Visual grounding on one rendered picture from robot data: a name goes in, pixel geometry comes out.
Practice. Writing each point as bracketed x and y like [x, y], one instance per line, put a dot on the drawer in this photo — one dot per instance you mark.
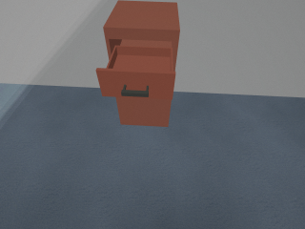
[138, 67]

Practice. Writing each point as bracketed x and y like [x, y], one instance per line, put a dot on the handle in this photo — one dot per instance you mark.
[135, 93]

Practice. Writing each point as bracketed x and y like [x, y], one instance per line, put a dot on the cabinet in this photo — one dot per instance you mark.
[143, 24]

